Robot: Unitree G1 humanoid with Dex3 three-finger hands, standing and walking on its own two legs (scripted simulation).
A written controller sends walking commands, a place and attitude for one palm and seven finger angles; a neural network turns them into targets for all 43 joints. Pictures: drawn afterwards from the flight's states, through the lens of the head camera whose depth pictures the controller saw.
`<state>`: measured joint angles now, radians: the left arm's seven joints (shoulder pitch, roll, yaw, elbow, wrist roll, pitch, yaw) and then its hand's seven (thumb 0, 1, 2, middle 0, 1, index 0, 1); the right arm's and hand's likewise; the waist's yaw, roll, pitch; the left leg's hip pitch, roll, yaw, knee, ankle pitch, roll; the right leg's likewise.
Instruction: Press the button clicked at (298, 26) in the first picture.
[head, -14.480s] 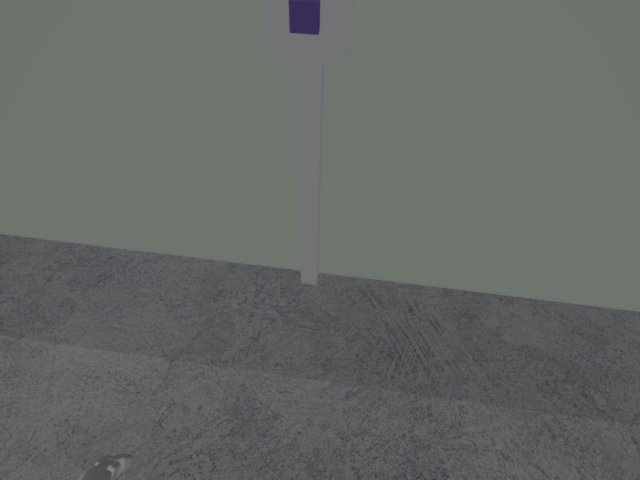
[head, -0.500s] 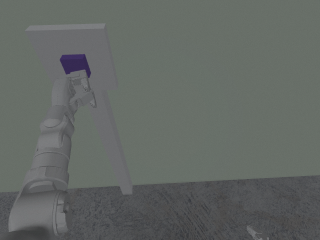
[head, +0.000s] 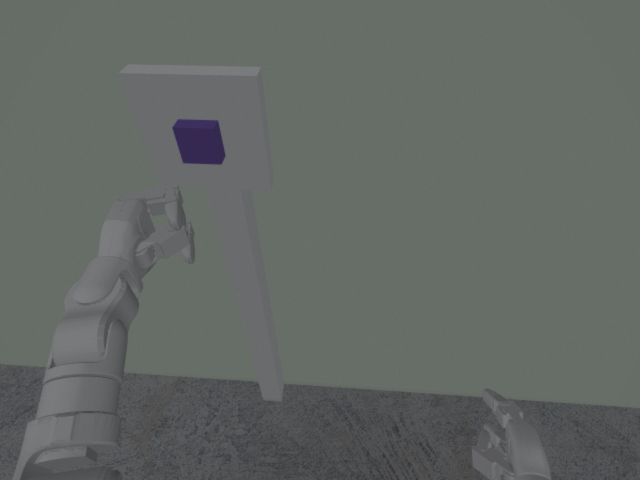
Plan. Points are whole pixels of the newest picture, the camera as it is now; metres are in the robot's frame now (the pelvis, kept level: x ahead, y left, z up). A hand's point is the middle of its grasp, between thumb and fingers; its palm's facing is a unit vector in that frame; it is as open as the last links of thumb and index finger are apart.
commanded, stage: draw the hand back to the body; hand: left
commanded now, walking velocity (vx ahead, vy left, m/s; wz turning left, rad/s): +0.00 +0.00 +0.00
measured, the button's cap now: (200, 141) +0.50 +0.22 +0.20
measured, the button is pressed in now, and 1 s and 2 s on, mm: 0 0 0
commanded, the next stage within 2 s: step back with the hand held close in 1.52 s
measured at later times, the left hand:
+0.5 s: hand (142, 275) +0.28 +0.22 +0.17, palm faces +0.08 -1.00 -0.02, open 3.1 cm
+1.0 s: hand (95, 323) +0.21 +0.24 +0.17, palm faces +0.36 -0.89 -0.28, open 3.1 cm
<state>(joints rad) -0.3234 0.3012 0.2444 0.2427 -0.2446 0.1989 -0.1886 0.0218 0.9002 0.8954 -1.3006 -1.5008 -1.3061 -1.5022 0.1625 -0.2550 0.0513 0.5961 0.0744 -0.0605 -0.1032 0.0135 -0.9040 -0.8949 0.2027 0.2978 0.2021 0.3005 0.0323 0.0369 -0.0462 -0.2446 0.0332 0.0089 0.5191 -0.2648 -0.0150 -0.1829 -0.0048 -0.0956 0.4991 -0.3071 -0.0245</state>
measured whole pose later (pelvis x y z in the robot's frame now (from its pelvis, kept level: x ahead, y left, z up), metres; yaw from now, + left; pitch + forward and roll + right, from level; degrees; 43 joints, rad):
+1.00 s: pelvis -0.01 +0.02 +0.01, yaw -2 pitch -6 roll +0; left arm 0.32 0.28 0.23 -0.32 -0.07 -0.08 0.11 0.02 0.89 0.89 -1.30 -1.50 -1.31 -1.50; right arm 0.19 -0.22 0.04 0.65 -0.01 -0.07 -0.07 0.02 -0.90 -0.89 0.20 0.30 0.20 0.30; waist 0.05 0.06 0.02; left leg -0.10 0.02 0.05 0.40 -0.20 0.00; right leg -0.05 -0.01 -0.06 0.37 -0.23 0.00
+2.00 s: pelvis -0.03 +0.03 +0.00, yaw -3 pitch +1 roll -1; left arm 0.64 0.40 0.33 -0.57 -0.05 -0.14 0.11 0.02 0.89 0.89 -1.30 -1.50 -1.31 -1.50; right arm 0.18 -0.24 -0.01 0.52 0.01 0.03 -0.08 0.01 -0.90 -0.89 0.20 0.30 0.20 0.30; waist 0.00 0.02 0.03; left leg -0.30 0.02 0.06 0.50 -0.21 0.02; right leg -0.25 -0.02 -0.04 0.46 -0.22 0.02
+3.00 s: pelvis -0.26 +0.07 +0.00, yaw -3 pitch -2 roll -1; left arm 0.59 0.42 0.37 -0.54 -0.04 -0.16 0.14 0.02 0.89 0.89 -1.30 -1.50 -1.31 -1.50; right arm 0.21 -0.18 0.01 0.56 -0.01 -0.10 -0.05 0.01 -0.90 -0.89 0.20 0.30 0.20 0.30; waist -0.06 -0.03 -0.02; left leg -0.38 -0.03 0.03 0.42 -0.11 0.03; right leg -0.25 0.04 -0.05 0.63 -0.51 -0.03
